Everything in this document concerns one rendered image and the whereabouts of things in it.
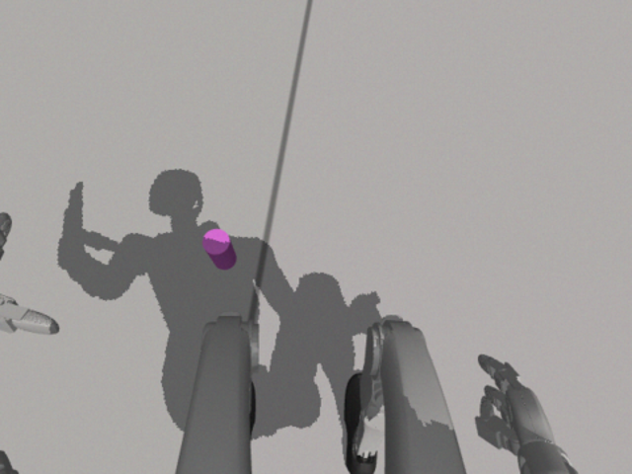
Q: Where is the left robot hand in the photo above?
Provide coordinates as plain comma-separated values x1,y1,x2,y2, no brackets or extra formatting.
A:
0,212,59,334

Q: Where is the right robot foot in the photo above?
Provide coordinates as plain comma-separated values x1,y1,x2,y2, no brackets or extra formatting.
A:
344,373,377,474

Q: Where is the right robot hand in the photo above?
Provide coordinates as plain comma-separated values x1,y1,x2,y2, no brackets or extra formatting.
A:
475,355,556,456

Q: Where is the right robot arm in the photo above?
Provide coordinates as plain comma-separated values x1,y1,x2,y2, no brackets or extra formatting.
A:
517,441,579,474

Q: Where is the can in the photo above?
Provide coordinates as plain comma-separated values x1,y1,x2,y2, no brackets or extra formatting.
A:
202,229,237,270

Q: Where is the left robot arm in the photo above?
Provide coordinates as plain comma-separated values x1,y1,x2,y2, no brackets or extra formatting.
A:
0,450,19,474

